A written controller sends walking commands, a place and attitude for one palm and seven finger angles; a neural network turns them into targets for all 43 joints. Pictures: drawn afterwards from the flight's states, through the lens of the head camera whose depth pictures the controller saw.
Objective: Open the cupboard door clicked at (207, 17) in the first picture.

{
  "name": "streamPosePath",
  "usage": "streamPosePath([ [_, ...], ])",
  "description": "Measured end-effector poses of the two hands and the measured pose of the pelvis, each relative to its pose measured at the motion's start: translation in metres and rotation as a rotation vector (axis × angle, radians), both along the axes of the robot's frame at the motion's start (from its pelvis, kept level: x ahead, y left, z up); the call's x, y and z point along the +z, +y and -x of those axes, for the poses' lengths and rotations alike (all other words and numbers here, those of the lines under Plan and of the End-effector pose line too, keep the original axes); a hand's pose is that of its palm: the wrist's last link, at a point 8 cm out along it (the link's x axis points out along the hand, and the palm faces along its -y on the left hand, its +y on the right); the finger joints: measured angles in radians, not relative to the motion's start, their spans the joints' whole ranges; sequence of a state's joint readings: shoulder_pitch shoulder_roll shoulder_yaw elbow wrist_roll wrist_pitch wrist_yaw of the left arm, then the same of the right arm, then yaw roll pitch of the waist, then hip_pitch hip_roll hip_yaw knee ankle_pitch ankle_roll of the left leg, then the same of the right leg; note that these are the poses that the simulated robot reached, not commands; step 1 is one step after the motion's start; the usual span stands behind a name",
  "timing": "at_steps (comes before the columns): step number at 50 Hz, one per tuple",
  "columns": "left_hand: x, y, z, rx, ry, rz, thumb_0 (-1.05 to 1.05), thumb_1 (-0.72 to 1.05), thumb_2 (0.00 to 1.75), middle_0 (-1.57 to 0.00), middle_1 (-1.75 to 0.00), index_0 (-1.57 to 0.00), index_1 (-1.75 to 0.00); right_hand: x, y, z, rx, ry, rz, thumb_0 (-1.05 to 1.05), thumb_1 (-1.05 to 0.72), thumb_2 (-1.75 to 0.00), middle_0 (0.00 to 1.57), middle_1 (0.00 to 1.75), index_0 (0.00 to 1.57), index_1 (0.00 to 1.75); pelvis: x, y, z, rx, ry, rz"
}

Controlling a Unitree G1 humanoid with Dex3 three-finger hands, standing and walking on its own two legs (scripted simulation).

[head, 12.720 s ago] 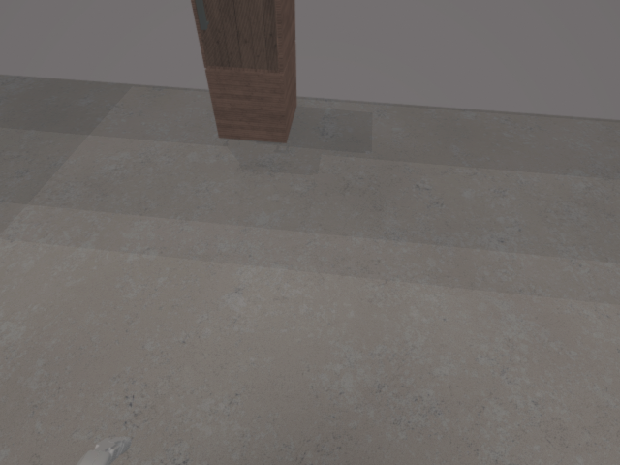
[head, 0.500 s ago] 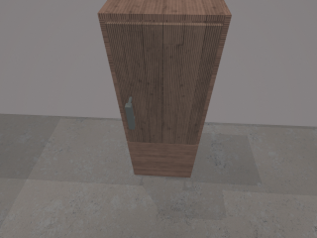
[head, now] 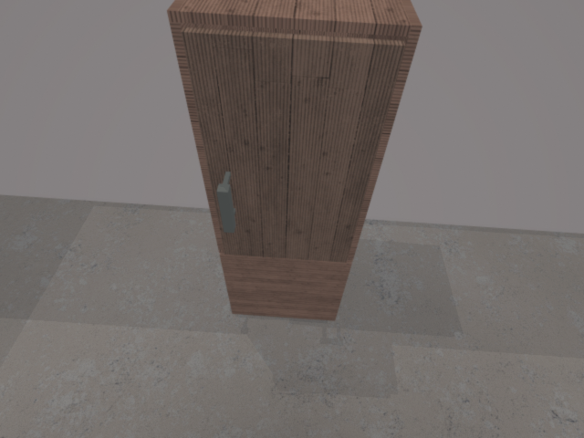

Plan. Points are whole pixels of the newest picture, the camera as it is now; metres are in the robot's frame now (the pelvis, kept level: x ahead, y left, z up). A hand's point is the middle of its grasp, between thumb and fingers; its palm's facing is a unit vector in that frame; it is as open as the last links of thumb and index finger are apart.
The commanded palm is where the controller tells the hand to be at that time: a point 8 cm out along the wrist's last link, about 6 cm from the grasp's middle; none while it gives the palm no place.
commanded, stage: look again from close up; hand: left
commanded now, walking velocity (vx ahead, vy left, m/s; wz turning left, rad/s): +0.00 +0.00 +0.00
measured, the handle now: (228, 202) +0.59 +0.18 -0.10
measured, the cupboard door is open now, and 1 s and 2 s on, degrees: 0 0 0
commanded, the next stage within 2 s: raise the hand with hooked fingers in 0.42 s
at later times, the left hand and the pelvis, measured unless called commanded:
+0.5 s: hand out of the picture +0.02 +0.17 -0.17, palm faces +0.01 -0.98 -0.21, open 7.4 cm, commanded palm none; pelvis +0.01 -0.01 +0.00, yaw +0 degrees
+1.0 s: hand out of the picture +0.12 +0.18 -0.10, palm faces +0.10 -1.00 +0.00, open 8.9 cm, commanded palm +0.13 +0.24 -0.07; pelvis -0.06 -0.04 -0.11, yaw +2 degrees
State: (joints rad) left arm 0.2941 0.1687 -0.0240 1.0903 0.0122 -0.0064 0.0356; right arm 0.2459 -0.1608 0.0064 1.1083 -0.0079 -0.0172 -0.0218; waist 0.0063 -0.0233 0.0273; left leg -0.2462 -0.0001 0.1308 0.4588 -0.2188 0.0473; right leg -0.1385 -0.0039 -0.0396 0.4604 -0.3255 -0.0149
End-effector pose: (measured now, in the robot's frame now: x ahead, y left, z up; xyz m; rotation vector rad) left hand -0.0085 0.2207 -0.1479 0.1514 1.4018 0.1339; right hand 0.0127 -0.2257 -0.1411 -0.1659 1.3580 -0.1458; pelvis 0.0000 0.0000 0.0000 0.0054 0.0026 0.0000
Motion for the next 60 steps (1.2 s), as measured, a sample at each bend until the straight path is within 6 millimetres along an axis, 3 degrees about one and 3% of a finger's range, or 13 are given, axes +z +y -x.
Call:
streamPosePath([
  [27,0.006,-0.005,-0.023,-0.004,-0.037,-0.036,0.0,0.91,0.9,-0.2,-0.3,-0.2,-0.3,0.0,-0.019,-0.028,0.01,-0.036,0.006,0.0,-0.91,-0.9,0.2,0.3,0.2,0.3,0.001,-0.013,-0.012,-0.002,0.002,-0.002],
  [29,0.024,-0.003,-0.051,0.081,-0.218,-0.035,0.01,0.91,0.9,-0.2,-0.3,-0.2,-0.3,0.004,-0.022,-0.037,0.009,-0.13,0.021,0.0,-0.91,-0.9,0.2,0.3,0.2,0.3,0.0,-0.014,-0.01,0.005,0.002,-0.005],
  [35,0.128,0.001,-0.167,0.08,-0.973,-0.07,0.01,0.85,0.88,-0.2,-0.34,-0.2,-0.33,0.013,-0.035,-0.084,0.044,-0.466,0.036,0.0,-0.91,-0.9,0.2,0.3,0.2,0.3,-0.011,-0.016,0.007,0.058,0.045,-0.016],
  [38,0.146,-0.001,-0.195,0.006,-1.23,-0.014,0.01,0.81,0.85,-0.2,-0.37,-0.2,-0.36,0.017,-0.045,-0.108,0.074,-0.583,0.048,0.01,-0.91,-0.9,0.21,0.3,0.2,0.3,-0.027,-0.024,0.02,0.047,0.118,-0.015],
  [41,0.133,-0.007,-0.189,-0.093,-1.372,0.081,0.0,0.75,0.83,-0.21,-0.41,-0.21,-0.4,0.02,-0.056,-0.128,0.121,-0.679,0.065,0.01,-0.91,-0.9,0.21,0.3,0.2,0.3,-0.049,-0.033,0.034,0.031,0.178,-0.021],
  [44,0.096,-0.009,-0.16,-0.157,-1.352,0.15,0.0,0.68,0.8,-0.21,-0.45,-0.21,-0.44,0.017,-0.066,-0.143,0.165,-0.758,0.091,0.01,-0.91,-0.9,0.21,0.3,0.2,0.3,-0.072,-0.038,0.045,0.022,0.217,-0.017],
  [47,0.062,0.0,-0.127,-0.111,-1.287,0.159,0.0,0.61,0.77,-0.22,-0.49,-0.22,-0.49,0.01,-0.071,-0.153,0.197,-0.808,0.123,0.01,-0.91,-0.9,0.2,0.3,0.2,0.3,-0.094,-0.041,0.054,0.025,0.239,-0.005],
  [49,0.053,0.009,-0.11,-0.061,-1.297,0.117,0.01,0.56,0.75,-0.23,-0.52,-0.23,-0.51,0.001,-0.069,-0.155,0.209,-0.82,0.137,0.01,-0.91,-0.9,0.2,0.3,0.2,0.3,-0.105,-0.042,0.058,0.029,0.245,0.011],
  [51,0.057,0.017,-0.104,-0.041,-1.365,0.067,0.01,0.52,0.74,-0.23,-0.55,-0.23,-0.54,-0.01,-0.063,-0.154,0.221,-0.815,0.142,0.01,-0.91,-0.9,0.2,0.3,0.2,0.3,-0.115,-0.042,0.062,0.034,0.25,0.028],
  [56,0.082,0.02,-0.129,-0.156,-1.522,0.072,0.01,0.4,0.69,-0.23,-0.62,-0.23,-0.62,-0.043,-0.039,-0.133,0.215,-0.747,0.099,0.01,-0.91,-0.9,0.2,0.3,0.2,0.3,-0.127,-0.038,0.07,0.041,0.256,0.064],
  [60,0.077,0.014,-0.164,-0.26,-1.396,0.184,0.01,0.31,0.65,-0.24,-0.68,-0.24,-0.68,-0.059,-0.021,-0.103,0.155,-0.663,0.051,0.01,-0.91,-0.9,0.2,0.3,0.2,0.3,-0.123,-0.03,0.073,0.034,0.265,0.071],
])
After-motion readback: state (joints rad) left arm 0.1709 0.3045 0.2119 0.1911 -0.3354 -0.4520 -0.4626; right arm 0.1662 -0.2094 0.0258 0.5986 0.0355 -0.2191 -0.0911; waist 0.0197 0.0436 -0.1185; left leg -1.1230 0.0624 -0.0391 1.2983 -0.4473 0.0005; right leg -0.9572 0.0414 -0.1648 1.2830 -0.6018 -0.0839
